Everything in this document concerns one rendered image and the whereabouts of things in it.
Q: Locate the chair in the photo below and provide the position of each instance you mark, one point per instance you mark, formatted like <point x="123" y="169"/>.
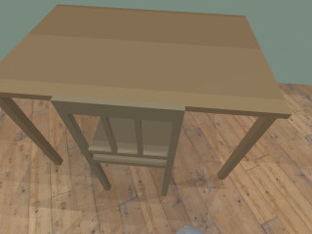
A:
<point x="129" y="132"/>

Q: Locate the table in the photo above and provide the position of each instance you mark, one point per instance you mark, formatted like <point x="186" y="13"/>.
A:
<point x="212" y="63"/>

